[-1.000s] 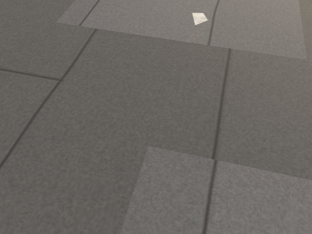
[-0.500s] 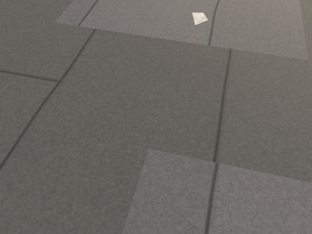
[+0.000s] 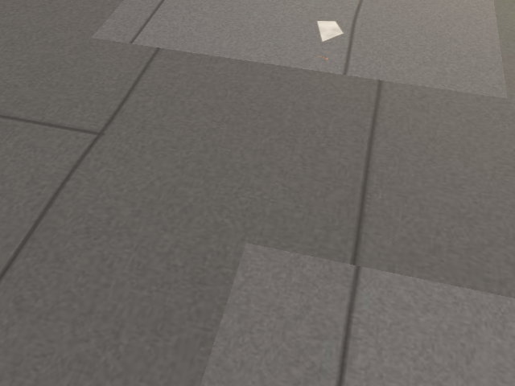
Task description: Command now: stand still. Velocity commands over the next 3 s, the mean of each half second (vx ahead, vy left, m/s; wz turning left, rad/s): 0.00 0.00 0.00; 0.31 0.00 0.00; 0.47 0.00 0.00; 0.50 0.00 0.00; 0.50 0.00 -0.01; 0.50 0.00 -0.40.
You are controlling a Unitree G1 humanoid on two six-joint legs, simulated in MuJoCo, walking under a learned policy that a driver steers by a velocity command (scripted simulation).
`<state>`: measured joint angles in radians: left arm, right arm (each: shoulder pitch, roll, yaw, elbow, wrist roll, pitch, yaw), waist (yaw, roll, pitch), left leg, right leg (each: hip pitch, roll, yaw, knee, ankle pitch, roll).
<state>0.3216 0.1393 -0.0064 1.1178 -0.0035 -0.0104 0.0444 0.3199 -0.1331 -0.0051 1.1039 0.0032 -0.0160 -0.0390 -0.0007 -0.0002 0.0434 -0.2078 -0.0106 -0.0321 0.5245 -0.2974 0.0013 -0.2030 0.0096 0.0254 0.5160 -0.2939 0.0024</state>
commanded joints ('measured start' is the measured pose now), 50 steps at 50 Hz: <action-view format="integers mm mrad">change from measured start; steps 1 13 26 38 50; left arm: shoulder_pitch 84 97 126 81 276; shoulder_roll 71 66 66 41 112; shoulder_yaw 10 11 12 16 19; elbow -7 -9 6 -92 -59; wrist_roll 0 0 -3 -38 8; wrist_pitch -4 -7 -6 -122 -81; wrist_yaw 2 2 4 -38 -43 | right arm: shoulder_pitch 81 93 129 86 -162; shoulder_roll -73 -68 -66 -184 -95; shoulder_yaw -11 -10 -10 -53 -36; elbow -9 -11 -6 -84 -222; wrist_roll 0 0 2 35 22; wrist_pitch -4 -6 7 -73 -103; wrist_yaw -2 -3 -9 17 64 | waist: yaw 0 0 0 45 39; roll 4 4 3 165 -70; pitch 48 50 26 132 69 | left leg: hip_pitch -40 -54 -59 -126 -657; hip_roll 2 4 -23 266 106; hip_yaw -2 -3 19 -420 55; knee -96 -98 -77 -288 533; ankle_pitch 127 100 -134 -356 175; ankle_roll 15 16 32 222 60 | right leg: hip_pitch -33 -46 -55 -178 248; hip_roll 0 -1 23 -18 -199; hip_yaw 0 3 -17 -24 136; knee -91 -94 -91 94 -367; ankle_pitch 124 100 -135 -149 445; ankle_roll -18 -21 -42 -145 -174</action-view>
